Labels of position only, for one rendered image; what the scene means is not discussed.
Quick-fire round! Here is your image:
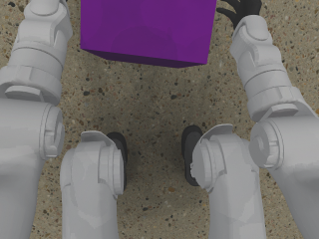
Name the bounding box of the robot left forearm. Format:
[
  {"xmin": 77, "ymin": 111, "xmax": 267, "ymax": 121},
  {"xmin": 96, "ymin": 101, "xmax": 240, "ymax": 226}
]
[{"xmin": 0, "ymin": 0, "xmax": 73, "ymax": 106}]

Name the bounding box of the robot right forearm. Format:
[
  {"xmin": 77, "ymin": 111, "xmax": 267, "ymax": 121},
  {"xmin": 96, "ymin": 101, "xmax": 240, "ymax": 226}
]
[{"xmin": 229, "ymin": 15, "xmax": 319, "ymax": 122}]

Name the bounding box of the robot right shin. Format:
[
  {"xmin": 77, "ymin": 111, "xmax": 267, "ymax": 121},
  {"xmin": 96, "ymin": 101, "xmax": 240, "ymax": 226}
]
[{"xmin": 190, "ymin": 123, "xmax": 259, "ymax": 185}]

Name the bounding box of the carton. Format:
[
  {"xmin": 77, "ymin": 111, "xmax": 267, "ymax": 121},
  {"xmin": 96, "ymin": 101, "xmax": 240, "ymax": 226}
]
[{"xmin": 80, "ymin": 0, "xmax": 217, "ymax": 69}]

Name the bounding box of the right robot hand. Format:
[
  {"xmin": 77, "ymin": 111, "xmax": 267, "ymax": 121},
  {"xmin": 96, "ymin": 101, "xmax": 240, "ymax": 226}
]
[{"xmin": 216, "ymin": 0, "xmax": 262, "ymax": 30}]

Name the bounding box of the left robot upper arm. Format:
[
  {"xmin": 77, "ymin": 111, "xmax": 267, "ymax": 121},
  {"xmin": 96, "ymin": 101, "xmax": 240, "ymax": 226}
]
[{"xmin": 0, "ymin": 98, "xmax": 65, "ymax": 239}]

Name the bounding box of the right robot foot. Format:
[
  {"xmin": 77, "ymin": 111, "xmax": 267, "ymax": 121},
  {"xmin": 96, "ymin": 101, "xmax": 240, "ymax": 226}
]
[{"xmin": 181, "ymin": 125, "xmax": 203, "ymax": 186}]

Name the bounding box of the right robot upper arm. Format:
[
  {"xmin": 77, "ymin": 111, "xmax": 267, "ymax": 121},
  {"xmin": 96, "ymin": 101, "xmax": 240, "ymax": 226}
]
[{"xmin": 248, "ymin": 115, "xmax": 319, "ymax": 239}]

